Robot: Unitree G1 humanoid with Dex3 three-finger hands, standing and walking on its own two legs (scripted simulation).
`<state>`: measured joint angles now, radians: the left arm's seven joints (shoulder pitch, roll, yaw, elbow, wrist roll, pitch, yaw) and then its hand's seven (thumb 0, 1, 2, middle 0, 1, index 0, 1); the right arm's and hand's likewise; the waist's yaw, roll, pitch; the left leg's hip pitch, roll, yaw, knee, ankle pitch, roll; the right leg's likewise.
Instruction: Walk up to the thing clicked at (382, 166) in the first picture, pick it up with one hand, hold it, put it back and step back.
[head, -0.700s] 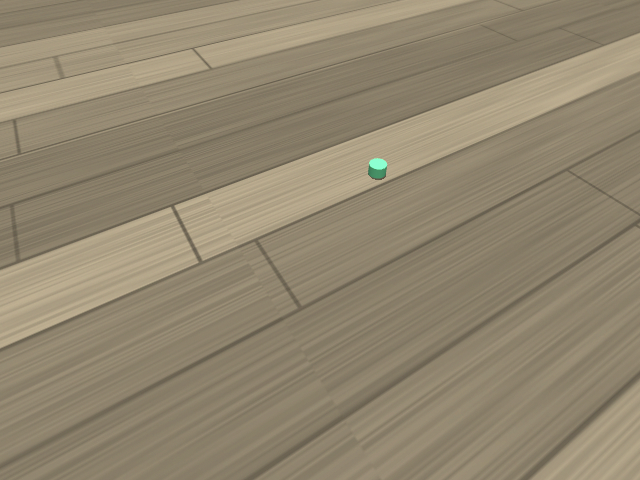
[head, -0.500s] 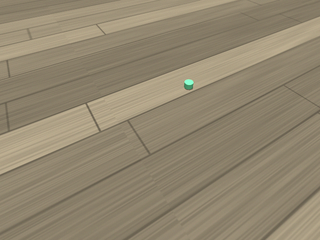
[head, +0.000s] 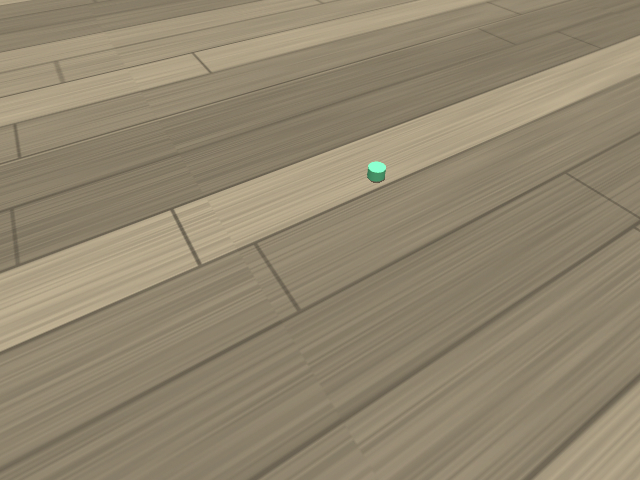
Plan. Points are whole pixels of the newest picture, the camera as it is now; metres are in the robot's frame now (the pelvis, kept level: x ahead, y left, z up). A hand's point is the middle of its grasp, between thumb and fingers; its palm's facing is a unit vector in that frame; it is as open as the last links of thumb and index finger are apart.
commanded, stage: stand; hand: left
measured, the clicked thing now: (376, 171) +1.59 -0.28 -0.75
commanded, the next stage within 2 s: walk up in 0.42 s
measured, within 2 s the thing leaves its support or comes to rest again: neither
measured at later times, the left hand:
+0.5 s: hand out of the picture +0.07 +0.26 -0.15, palm faces -0.09 -0.94 -0.33, open 7.3 cm
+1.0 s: hand (226, 320) +0.40 +0.18 -0.13, palm faces -0.38 -0.79 -0.49, open 7.3 cm
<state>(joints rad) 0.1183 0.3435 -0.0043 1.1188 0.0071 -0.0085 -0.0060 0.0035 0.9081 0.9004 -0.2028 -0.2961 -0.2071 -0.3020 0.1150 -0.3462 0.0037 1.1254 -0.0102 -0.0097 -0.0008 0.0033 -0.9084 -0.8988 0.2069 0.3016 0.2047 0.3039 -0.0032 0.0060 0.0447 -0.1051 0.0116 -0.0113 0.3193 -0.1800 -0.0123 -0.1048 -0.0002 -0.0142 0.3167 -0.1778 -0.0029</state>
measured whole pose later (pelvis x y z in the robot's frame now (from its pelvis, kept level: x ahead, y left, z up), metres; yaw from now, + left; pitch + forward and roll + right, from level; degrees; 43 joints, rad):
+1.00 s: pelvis +0.20 -0.04 -0.03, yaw -29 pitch -4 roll -2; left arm 0.27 0.39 0.04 0.90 -0.02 -0.06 0.00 0.00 0.91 0.90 -0.20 -0.30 -0.21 -0.30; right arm 0.17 -0.47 -0.07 0.87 -0.03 0.01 0.13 0.01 -0.91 -0.90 0.20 0.30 0.20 0.30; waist 0.00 0.15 0.04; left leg -0.40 0.06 -0.05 1.18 -0.45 0.01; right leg -0.27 -0.03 -0.03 0.65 -0.32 0.01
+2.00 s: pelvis +0.79 -0.02 -0.04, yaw -63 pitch -1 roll -3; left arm 0.38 0.42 0.05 0.84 0.04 -0.06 0.08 0.00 0.90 0.90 -0.21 -0.30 -0.22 -0.30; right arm 0.16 -0.51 -0.12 0.63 -0.06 0.10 0.12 0.00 -0.91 -0.90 0.21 0.30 0.21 0.30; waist 0.00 0.17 0.06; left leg -0.59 0.20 -0.13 1.01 -0.29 -0.02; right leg -0.34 -0.11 0.04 0.69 -0.35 0.04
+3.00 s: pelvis +1.28 +0.09 -0.05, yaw -86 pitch -1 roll -3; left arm 0.27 0.47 0.08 0.83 -0.02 -0.02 0.12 0.01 0.91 0.90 -0.20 -0.30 -0.21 -0.30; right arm 0.28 -0.38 -0.07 0.66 -0.07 0.09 0.04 0.00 -0.91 -0.90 0.21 0.30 0.21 0.30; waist -0.06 0.04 0.17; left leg -0.45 0.05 0.07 0.91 -0.46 0.05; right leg -0.65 0.06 -0.01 1.26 -0.50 -0.03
